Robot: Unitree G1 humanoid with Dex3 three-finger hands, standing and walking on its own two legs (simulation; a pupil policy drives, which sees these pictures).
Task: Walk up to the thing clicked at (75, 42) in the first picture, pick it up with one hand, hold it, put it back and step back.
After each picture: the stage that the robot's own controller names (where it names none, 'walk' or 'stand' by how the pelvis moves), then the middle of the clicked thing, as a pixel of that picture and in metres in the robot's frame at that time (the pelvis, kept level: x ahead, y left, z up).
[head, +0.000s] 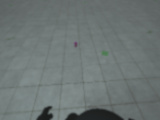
stand; (75, 44) +1.61 +0.37 -0.72
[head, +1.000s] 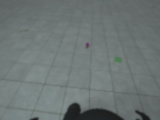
walk; (87, 45) +1.50 +0.15 -0.69
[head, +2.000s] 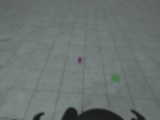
walk; (79, 60) +1.04 +0.18 -0.70
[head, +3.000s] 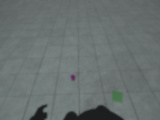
walk; (73, 77) +0.65 +0.24 -0.71
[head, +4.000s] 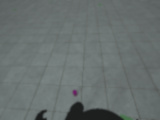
walk; (75, 93) +0.39 +0.25 -0.71
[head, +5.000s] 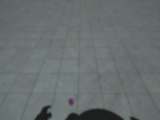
stand; (71, 102) +0.32 +0.22 -0.72
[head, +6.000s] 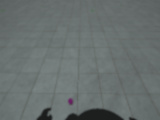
stand; (70, 101) +0.32 +0.22 -0.73
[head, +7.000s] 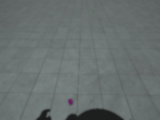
stand; (70, 102) +0.32 +0.23 -0.73
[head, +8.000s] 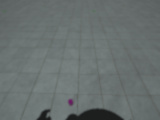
stand; (70, 102) +0.31 +0.23 -0.73
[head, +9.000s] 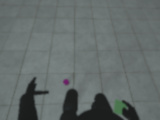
go down; (66, 82) +0.35 +0.24 -0.57
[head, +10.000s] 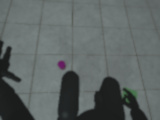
go down; (62, 65) +0.39 +0.28 -0.32
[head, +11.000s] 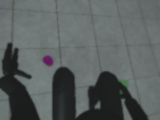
close in; (48, 61) +0.37 +0.30 -0.26
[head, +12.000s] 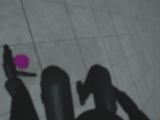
close; (22, 62) +0.35 +0.32 -0.21
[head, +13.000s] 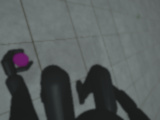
lift; (22, 61) +0.35 +0.32 -0.21
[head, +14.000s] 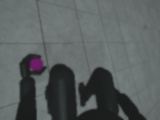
lift; (36, 65) +0.31 +0.29 -0.19
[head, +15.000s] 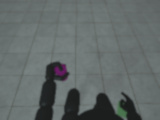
lift; (62, 73) +0.32 +0.20 +0.01
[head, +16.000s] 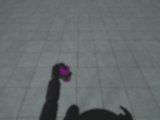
hold; (65, 74) +0.33 +0.18 +0.01
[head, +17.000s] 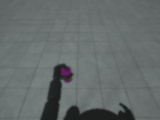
hold; (67, 74) +0.33 +0.18 +0.00
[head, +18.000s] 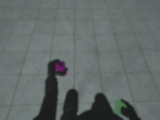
crouch; (61, 69) +0.36 +0.21 -0.06
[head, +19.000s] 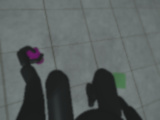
lower; (36, 56) +0.40 +0.31 -0.15
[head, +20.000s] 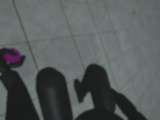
lower; (14, 59) +0.38 +0.33 -0.22
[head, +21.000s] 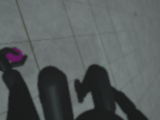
lower; (16, 58) +0.37 +0.34 -0.22
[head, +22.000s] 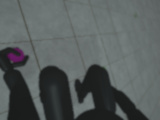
lower; (18, 58) +0.37 +0.33 -0.22
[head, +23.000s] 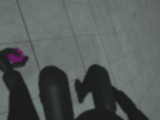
loosen; (17, 58) +0.37 +0.33 -0.22
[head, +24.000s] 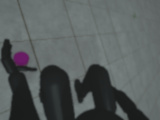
withdraw; (21, 60) +0.36 +0.31 -0.22
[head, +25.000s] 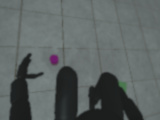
stand; (54, 60) +0.38 +0.28 -0.27
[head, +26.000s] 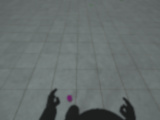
stand; (69, 98) +0.33 +0.20 -0.64
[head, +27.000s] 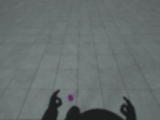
stand; (70, 98) +0.34 +0.22 -0.66
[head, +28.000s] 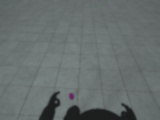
stand; (71, 96) +0.35 +0.22 -0.68
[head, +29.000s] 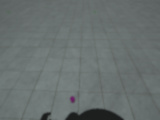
walk; (72, 99) +0.36 +0.22 -0.72
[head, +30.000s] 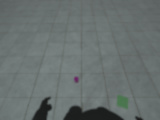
walk; (76, 79) +0.53 +0.18 -0.70
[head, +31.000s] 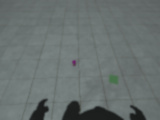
walk; (74, 63) +0.84 +0.26 -0.70
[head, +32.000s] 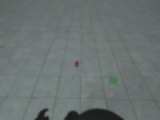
stand; (76, 64) +0.98 +0.24 -0.71
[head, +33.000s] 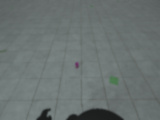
stand; (77, 65) +0.97 +0.25 -0.73
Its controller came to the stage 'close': yes
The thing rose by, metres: 0.71
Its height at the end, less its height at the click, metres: +0.00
